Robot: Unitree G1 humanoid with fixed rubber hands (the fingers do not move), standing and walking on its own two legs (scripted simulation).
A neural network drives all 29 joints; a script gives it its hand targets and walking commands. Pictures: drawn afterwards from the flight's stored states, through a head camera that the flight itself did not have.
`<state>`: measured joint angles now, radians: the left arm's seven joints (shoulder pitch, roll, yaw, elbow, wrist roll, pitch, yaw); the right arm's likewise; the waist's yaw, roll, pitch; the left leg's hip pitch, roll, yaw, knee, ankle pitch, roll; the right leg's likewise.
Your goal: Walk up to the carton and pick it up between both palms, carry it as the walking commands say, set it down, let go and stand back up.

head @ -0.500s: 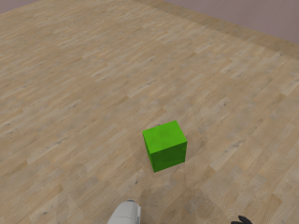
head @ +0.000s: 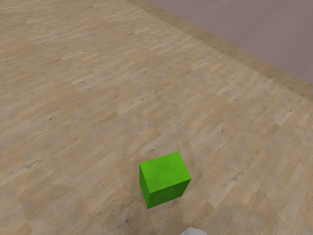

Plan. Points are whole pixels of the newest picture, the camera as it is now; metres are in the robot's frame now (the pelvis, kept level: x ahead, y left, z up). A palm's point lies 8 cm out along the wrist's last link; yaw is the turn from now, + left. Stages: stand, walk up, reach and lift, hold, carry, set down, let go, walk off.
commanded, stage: walk up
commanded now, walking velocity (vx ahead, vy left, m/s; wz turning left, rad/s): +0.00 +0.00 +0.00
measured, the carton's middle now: (162, 181) +0.50 -0.08 -0.64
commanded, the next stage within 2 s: stand in 1.84 s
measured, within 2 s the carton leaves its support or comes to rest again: neither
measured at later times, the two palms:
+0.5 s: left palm out of the picture +0.06 +0.19 -0.14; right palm out of the picture +0.04 -0.27 -0.15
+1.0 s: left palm out of the picture +0.12 +0.09 -0.15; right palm out of the picture +0.08 -0.46 -0.14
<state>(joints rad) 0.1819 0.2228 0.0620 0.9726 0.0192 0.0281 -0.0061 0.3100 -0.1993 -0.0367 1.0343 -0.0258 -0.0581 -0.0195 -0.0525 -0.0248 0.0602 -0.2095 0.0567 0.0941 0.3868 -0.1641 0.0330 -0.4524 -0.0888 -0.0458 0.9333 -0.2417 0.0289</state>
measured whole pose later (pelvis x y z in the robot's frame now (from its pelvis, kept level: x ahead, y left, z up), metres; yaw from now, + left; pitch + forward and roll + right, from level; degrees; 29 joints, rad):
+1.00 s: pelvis +0.08 -0.17 -0.02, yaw +11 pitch +2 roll -1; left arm 0.14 0.21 0.03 0.96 0.02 0.02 -0.01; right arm 0.35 -0.31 -0.08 1.03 -0.04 0.02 -0.06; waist -0.05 0.04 0.08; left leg -0.44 0.13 -0.11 0.88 -0.53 -0.06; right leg -0.33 -0.08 -0.13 0.55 -0.24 0.03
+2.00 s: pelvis +0.12 -0.23 -0.01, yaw +19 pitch -1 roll +0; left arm 0.25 0.16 0.02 1.11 0.01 0.01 0.04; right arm 0.22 -0.18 -0.03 1.09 -0.02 0.01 -0.03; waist 0.00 0.00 0.04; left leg -0.18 -0.01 0.03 0.43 -0.23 0.01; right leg -0.15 -0.05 -0.16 0.45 -0.28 -0.02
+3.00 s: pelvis +0.09 -0.22 -0.04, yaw +15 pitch +15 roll +0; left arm 0.09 0.11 0.07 0.45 0.02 0.52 -0.01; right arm 0.01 -0.14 -0.07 0.51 -0.07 0.50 0.05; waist 0.03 0.00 -0.04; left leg -0.69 0.00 0.07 0.76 -0.33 0.03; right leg -0.69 -0.02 -0.04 0.78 -0.35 -0.01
